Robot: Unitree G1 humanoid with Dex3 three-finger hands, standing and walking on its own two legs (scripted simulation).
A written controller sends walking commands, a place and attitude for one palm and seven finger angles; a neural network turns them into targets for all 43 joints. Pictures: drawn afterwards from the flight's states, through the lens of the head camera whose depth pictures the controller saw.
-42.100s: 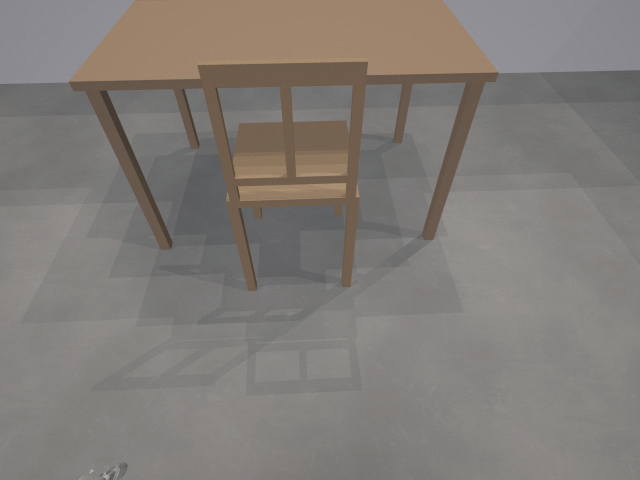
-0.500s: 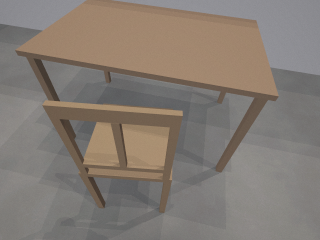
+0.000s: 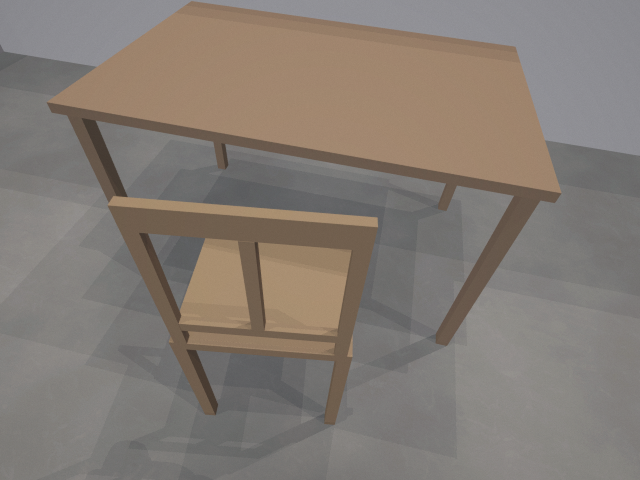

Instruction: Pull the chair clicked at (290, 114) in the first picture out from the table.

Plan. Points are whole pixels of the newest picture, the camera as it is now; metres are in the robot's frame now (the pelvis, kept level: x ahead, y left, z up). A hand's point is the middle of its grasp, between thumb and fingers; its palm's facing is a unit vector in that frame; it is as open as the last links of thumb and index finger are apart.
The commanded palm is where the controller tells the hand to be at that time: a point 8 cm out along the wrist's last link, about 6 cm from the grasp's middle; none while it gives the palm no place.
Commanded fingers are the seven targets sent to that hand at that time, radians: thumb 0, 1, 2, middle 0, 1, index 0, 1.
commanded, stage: look again from close up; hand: left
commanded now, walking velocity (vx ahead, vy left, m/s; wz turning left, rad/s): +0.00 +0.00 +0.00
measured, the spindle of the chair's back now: (254, 287) +0.43 +0.14 -0.09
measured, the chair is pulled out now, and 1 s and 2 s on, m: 0.16 0.16 0.16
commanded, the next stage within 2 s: shuffle to correct the standing spot in 0.66 s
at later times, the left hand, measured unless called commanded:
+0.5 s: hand out of the picture -0.04 +0.17 -0.18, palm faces +0.03 -0.99 -0.16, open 7.4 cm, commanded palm none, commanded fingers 0.00 0.90 0.90 -0.20 -0.30 -0.20 -0.30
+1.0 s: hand out of the picture -0.04 +0.17 -0.18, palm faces -0.02 -0.99 -0.17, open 7.4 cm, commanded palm none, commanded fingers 0.00 0.90 0.90 -0.20 -0.30 -0.20 -0.30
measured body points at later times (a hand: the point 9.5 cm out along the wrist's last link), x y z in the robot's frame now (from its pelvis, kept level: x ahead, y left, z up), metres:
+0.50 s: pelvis -0.02 +0.01 +0.00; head -0.01 +0.03 +0.45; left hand -0.04 +0.22 -0.17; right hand -0.03 -0.20 -0.15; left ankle -0.04 +0.05 -0.74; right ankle -0.06 -0.13 -0.74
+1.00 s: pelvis -0.02 +0.00 +0.00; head -0.01 +0.02 +0.45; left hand -0.04 +0.22 -0.17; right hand -0.05 -0.21 -0.16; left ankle -0.04 +0.05 -0.74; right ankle -0.06 -0.13 -0.73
